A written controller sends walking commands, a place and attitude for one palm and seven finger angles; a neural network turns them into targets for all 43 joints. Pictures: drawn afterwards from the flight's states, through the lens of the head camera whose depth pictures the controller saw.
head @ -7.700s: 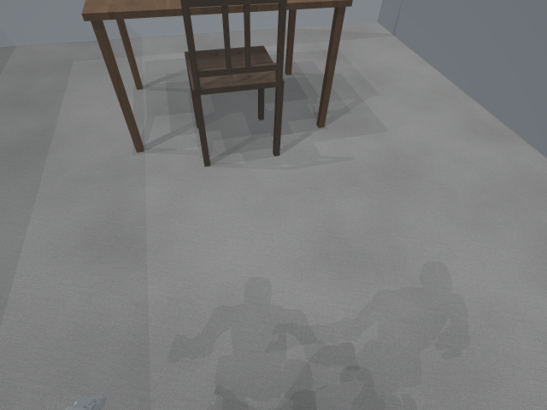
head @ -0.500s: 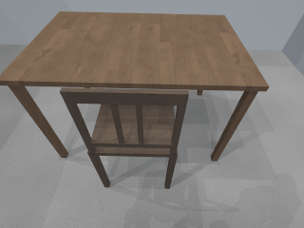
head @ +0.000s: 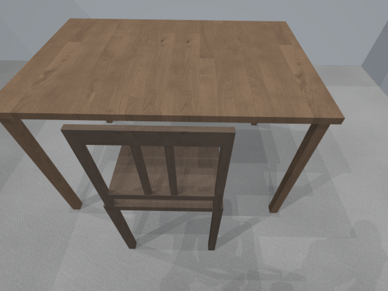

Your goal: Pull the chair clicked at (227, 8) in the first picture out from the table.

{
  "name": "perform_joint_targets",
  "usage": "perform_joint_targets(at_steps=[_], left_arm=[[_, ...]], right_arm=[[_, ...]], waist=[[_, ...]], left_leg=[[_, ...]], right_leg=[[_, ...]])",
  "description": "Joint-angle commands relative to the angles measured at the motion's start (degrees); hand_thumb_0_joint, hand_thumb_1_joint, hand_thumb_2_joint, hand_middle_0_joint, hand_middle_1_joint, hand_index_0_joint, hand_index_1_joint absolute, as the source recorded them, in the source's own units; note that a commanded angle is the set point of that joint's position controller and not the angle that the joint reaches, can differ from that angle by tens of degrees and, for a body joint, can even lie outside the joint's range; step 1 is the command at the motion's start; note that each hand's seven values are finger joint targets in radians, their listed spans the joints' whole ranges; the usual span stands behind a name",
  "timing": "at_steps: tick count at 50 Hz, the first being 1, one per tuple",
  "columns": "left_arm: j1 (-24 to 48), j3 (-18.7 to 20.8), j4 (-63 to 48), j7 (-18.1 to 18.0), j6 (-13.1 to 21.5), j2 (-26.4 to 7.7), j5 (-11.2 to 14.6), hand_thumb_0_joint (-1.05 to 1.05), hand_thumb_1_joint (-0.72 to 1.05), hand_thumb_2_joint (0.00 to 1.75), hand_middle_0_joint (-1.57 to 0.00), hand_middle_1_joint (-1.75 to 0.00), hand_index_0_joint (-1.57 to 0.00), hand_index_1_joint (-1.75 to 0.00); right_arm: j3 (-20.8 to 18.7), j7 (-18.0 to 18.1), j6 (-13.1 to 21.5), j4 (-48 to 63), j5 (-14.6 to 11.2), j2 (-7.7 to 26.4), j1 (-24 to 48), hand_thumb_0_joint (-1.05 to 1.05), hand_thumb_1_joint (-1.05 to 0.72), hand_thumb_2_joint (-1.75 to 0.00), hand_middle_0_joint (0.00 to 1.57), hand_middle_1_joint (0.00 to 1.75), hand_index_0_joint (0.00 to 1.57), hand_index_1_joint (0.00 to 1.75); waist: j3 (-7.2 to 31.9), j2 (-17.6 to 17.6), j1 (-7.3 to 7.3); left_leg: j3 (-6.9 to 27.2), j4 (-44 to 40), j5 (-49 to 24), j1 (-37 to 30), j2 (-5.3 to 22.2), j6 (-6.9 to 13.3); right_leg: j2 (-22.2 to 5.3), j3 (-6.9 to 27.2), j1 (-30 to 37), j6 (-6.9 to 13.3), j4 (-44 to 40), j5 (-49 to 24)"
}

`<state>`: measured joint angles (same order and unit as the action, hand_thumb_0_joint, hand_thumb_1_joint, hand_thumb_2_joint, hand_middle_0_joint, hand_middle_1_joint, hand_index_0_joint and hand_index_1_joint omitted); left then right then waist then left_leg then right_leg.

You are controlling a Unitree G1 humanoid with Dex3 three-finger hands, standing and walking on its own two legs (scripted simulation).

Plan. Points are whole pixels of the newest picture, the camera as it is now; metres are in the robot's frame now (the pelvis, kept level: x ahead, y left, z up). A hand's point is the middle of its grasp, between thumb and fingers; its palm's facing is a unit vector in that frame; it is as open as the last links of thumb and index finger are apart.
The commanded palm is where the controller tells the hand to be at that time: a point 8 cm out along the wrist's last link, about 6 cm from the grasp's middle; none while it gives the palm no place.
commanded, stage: come to a stop and stand still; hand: left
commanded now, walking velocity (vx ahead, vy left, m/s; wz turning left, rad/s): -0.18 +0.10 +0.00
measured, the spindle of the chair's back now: (142, 171) +0.45 +0.18 -0.10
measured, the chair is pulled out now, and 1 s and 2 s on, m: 0.00 0.00 0.00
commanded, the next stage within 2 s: look again from close up in 0.88 s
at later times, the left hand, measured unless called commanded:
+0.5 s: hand out of the picture +0.02 +0.21 -0.18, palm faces +0.03 -0.97 -0.25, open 7.4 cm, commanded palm none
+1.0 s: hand out of the picture -0.02 +0.19 -0.17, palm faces +0.02 -0.98 -0.19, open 7.4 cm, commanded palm none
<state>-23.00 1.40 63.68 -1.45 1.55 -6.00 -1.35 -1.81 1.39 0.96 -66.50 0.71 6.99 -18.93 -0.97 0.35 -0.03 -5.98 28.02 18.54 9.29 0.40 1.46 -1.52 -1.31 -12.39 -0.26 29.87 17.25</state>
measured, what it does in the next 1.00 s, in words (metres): stands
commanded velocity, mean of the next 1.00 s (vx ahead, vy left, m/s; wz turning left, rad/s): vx -0.04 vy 0.02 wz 0.00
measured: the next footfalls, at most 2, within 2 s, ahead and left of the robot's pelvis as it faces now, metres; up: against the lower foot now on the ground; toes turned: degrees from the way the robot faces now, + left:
none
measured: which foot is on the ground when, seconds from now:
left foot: down 0.00-1.00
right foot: down 0.00-1.00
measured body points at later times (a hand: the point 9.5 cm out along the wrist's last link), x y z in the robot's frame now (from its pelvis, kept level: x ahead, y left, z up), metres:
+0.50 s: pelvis -0.01 +0.02 -0.01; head +0.00 +0.02 +0.44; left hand +0.02 +0.26 -0.16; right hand +0.05 -0.21 -0.15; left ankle -0.04 +0.10 -0.74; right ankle -0.01 -0.12 -0.74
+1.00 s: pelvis -0.01 +0.02 +0.00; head +0.01 +0.02 +0.45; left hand -0.02 +0.24 -0.16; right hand -0.01 -0.20 -0.16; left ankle -0.04 +0.10 -0.74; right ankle -0.01 -0.12 -0.74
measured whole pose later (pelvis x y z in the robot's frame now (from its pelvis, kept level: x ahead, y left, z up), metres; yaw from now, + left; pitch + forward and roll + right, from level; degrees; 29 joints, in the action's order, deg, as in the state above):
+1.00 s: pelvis -0.01 +0.02 +0.00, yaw +1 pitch +0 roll +0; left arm -16.5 -1.2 62.0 -1.8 0.2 -8.8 -0.5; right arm 1.0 0.9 1.0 -62.3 0.4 9.9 -16.1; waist -3.1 0.0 0.1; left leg -6.0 26.0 16.4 9.4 -1.8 3.4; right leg -3.6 -1.0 -12.1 -2.4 27.7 15.0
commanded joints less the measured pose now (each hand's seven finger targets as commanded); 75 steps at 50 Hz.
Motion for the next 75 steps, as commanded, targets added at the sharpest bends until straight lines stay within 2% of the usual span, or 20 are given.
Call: perform_joint_targets(at_steps=[1, 3, 4, 6, 14, 17, 18, 19, 20, 21, 22, 23, 24, 25, 27, 31, 37, 43, 54, 75], left_arm=[[-7.3, 1.0, 0.4, -0.8, 1.3, -5.7, 0.4, 0.00, 0.90, 0.90, -0.20, -0.30, -0.20, -0.30], [-6.6, 0.4, 0.7, -1.5, 1.8, -5.7, 0.7, 0.00, 0.90, 0.90, -0.20, -0.30, -0.20, -0.30], [-5.6, 0.2, 0.5, -1.7, 1.9, -5.8, 0.9, 0.00, 0.90, 0.90, -0.20, -0.30, -0.20, -0.30], [-4.6, 0.3, -0.4, -2.2, 1.4, -6.7, 0.9, 0.00, 0.90, 0.90, -0.20, -0.30, -0.20, -0.30], [0.2, 1.3, -3.8, -2.4, -0.6, -7.9, 0.3, 0.00, 0.90, 0.90, -0.20, -0.30, -0.20, -0.30], [1.7, 0.9, -4.4, -2.1, -0.9, -7.4, 0.2, 0.00, 0.90, 0.90, -0.20, -0.30, -0.20, -0.30], [-1.2, 0.9, -3.0, -3.6, -0.4, -10.8, 0.2, 0.00, 0.90, 0.90, -0.20, -0.30, -0.20, -0.30], [1.8, 0.8, -6.5, -3.1, -0.1, -11.7, 0.3, 0.00, 0.90, 0.90, -0.20, -0.30, -0.20, -0.30], [5.0, 0.6, -7.6, -2.5, 0.1, -12.0, 0.3, 0.00, 0.90, 0.90, -0.20, -0.30, -0.20, -0.30], [6.5, 0.2, -8.7, -2.1, 0.1, -11.4, 0.3, 0.00, 0.90, 0.90, -0.20, -0.30, -0.20, -0.30], [7.0, 0.0, -9.3, -1.8, -0.1, -10.7, 0.3, 0.00, 0.90, 0.90, -0.20, -0.30, -0.20, -0.30], [6.7, -0.2, -9.3, -1.6, -0.6, -10.3, 0.4, 0.00, 0.90, 0.90, -0.20, -0.30, -0.20, -0.30], [5.6, -0.5, -9.1, -1.5, -0.9, -9.8, 0.4, 0.00, 0.90, 0.90, -0.20, -0.30, -0.20, -0.30], [5.7, -0.7, -9.0, -1.3, -1.1, -9.7, 0.3, 0.00, 0.90, 0.90, -0.20, -0.30, -0.20, -0.30], [5.9, -0.9, -8.8, -1.0, -1.4, -9.9, 0.4, 0.00, 0.90, 0.90, -0.20, -0.30, -0.20, -0.30], [6.7, -1.0, -9.3, -0.5, -1.6, -10.3, 0.1, 0.00, 0.90, 0.90, -0.20, -0.30, -0.20, -0.30], [5.7, -1.0, -8.3, -0.4, -1.0, -10.5, 0.3, 0.00, 0.90, 0.90, -0.20, -0.30, -0.20, -0.30], [4.8, -1.2, -5.9, -0.6, -0.5, -10.0, 0.6, 0.00, 0.90, 0.90, -0.20, -0.30, -0.20, -0.30], [3.5, -1.3, -1.9, -1.0, -0.1, -8.5, 0.7, 0.00, 0.90, 0.90, -0.20, -0.30, -0.20, -0.30], [3.0, -1.2, -0.9, -1.1, 0.0, -8.0, 0.7, 0.00, 0.90, 0.90, -0.20, -0.30, -0.20, -0.30]], right_arm=[[0.3, 0.8, 1.5, 1.8, -0.1, 2.6, -1.9, 0.00, -0.90, -0.90, 0.20, 0.30, 0.20, 0.30], [0.7, 1.1, 1.2, 0.9, -0.5, 2.5, -2.4, 0.00, -0.90, -0.90, 0.20, 0.30, 0.20, 0.30], [0.6, 1.4, 1.0, 0.5, -0.6, 3.0, -3.0, 0.00, -0.90, -0.90, 0.20, 0.30, 0.20, 0.30], [0.2, 1.7, 0.4, 0.7, -0.9, 4.2, -2.5, 0.00, -0.90, -0.90, 0.20, 0.30, 0.20, 0.30], [-1.1, 1.3, -1.3, 4.4, -0.4, 6.0, 0.0, 0.00, -0.90, -0.90, 0.20, 0.30, 0.20, 0.30], [-0.9, 1.0, -0.7, 4.9, -0.3, 6.9, 1.0, 0.00, -0.90, -0.90, 0.20, 0.30, 0.20, 0.30], [-1.5, 0.5, 0.0, 10.4, -1.4, 10.4, 6.4, 0.00, -0.90, -0.90, 0.20, 0.30, 0.20, 0.30], [-1.2, -0.1, -0.3, 11.9, -0.6, 8.1, 3.1, 0.00, -0.90, -0.90, 0.20, 0.30, 0.20, 0.30], [-0.7, -0.5, -0.8, 12.2, -0.1, 7.2, 4.4, 0.00, -0.90, -0.90, 0.20, 0.30, 0.20, 0.30], [-0.5, -0.6, -0.6, 12.8, 0.0, 7.1, 3.2, 0.00, -0.90, -0.90, 0.20, 0.30, 0.20, 0.30], [-0.3, -0.6, -0.2, 12.7, 0.3, 7.7, 2.1, 0.00, -0.90, -0.90, 0.20, 0.30, 0.20, 0.30], [-0.1, -0.5, 0.3, 12.9, 0.4, 8.6, 2.3, 0.00, -0.90, -0.90, 0.20, 0.30, 0.20, 0.30], [0.1, -0.4, 0.4, 13.2, 0.3, 9.3, 3.2, 0.00, -0.90, -0.90, 0.20, 0.30, 0.20, 0.30], [0.2, -0.3, 0.5, 13.6, 0.3, 9.5, 3.8, 0.00, -0.90, -0.90, 0.20, 0.30, 0.20, 0.30], [0.4, -0.4, 0.4, 14.0, 0.3, 10.2, 4.1, 0.00, -0.90, -0.90, 0.20, 0.30, 0.20, 0.30], [0.5, -0.8, 0.1, 13.7, 0.4, 11.0, 4.2, 0.00, -0.90, -0.90, 0.20, 0.30, 0.20, 0.30], [0.9, -0.8, 0.7, 11.8, 0.2, 11.1, 3.0, 0.00, -0.90, -0.90, 0.20, 0.30, 0.20, 0.30], [1.4, -0.3, 1.2, 8.5, -0.1, 10.1, 1.3, 0.00, -0.90, -0.90, 0.20, 0.30, 0.20, 0.30], [1.8, 0.3, 1.4, 3.8, -0.4, 7.8, -0.1, 0.00, -0.90, -0.90, 0.20, 0.30, 0.20, 0.30], [1.8, 0.6, 1.4, 2.1, -0.3, 6.7, -0.3, 0.00, -0.90, -0.90, 0.20, 0.30, 0.20, 0.30]], waist=[[-1.9, -7.2, 0.37], [0.8, -4.9, -0.56], [1.8, -2.8, -0.71], [1.2, -0.4, -0.48], [1.1, -0.9, -0.26], [2.2, 1.3, -0.13], [3.2, -1.8, 1.01], [4.7, -4.3, -0.80], [3.8, -3.4, -0.67], [1.8, -2.5, -1.64], [0.7, 1.8, -1.69], [-0.5, 6.1, -0.80], [-1.0, 7.4, 0.15], [-2.2, 7.4, 0.72], [-3.6, 2.5, 0.70], [-7.2, 0.4, 0.46], [-3.1, 0.3, 0.44], [-0.7, -0.6, -0.01], [-1.0, -0.3, -0.08], [-2.6, -1.0, 0.25]], left_leg=[[1.5, 1.8, -9.1, 5.9, 2.6, -0.1], [2.7, -0.7, -14.6, 2.0, 3.6, -1.1], [3.1, -2.1, -21.2, -0.5, 4.3, -1.4], [3.2, -1.5, -29.9, -2.7, 5.0, -1.3], [4.9, -1.4, -26.7, -3.8, 6.3, -0.8], [6.1, -2.9, -33.5, -5.4, 7.3, 0.3], [3.9, 8.9, -35.9, -1.3, 8.9, -1.0], [4.8, 4.4, -12.1, 3.3, 4.8, -0.8], [3.5, 1.5, -2.0, 3.4, 3.3, -0.9], [5.0, -0.3, -3.1, 3.1, 3.4, -0.4], [7.5, -2.3, -9.5, 3.2, 5.3, 0.5], [9.9, -4.3, -15.0, 4.6, 7.3, 1.4], [10.7, -5.9, -16.6, 5.2, 8.4, 2.1], [10.7, -6.4, -16.9, 6.4, 8.4, 2.5], [10.6, -7.9, -8.0, 7.9, 7.5, 2.0], [11.8, -13.1, 6.8, 11.3, 6.9, 1.8], [10.3, -12.2, 1.4, 6.5, 6.1, 1.7], [8.0, -9.1, -10.4, 1.7, 5.6, 1.4], [7.0, -7.5, -16.5, -0.6, 5.5, 1.1], [6.5, -8.2, -18.8, -1.8, 6.0, 0.8]], right_leg=[[-8.7, 9.8, 6.2, 5.5, -5.7, -31.5], [-8.9, 7.3, 8.0, 4.8, -3.0, -50.9], [-8.1, 5.5, 8.2, 3.7, -1.8, -55.2], [-7.7, 4.8, 6.5, 2.7, -0.5, -54.8], [-7.2, 6.1, 1.3, 3.6, -1.4, -33.8], [-5.3, 4.1, 1.1, 2.2, -0.7, -27.5], [-7.5, 4.7, 0.9, 0.9, -3.0, -38.2], [-8.8, 7.2, 3.6, 3.4, -1.7, -28.7], [-9.3, 8.1, 1.3, 4.5, -3.2, -19.4], [-8.0, 7.8, -2.1, 4.4, -3.1, -12.4], [-5.6, 5.8, -3.0, 3.7, -1.1, -11.0], [-3.3, 3.1, -2.2, 2.8, 0.5, -7.8], [-2.0, 1.4, -1.4, 2.2, 0.7, -3.8], [-1.7, 1.1, -0.7, 2.0, 0.2, -2.6], [-2.0, 1.7, -0.6, 1.9, -1.4, -1.9], [-2.3, 2.0, -1.7, 1.9, -2.7, -0.4], [-3.4, 2.6, -0.6, 1.6, -4.1, -4.0], [-4.5, 3.1, 0.5, 1.3, -4.6, -9.4], [-4.9, 3.0, 1.6, 1.5, -5.1, -14.3], [-5.0, 3.0, 1.8, 1.7, -6.4, -17.2]])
